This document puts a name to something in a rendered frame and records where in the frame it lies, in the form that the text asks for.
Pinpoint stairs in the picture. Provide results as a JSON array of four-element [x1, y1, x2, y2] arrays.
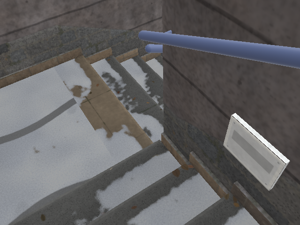
[[9, 140, 260, 225], [91, 55, 164, 143]]

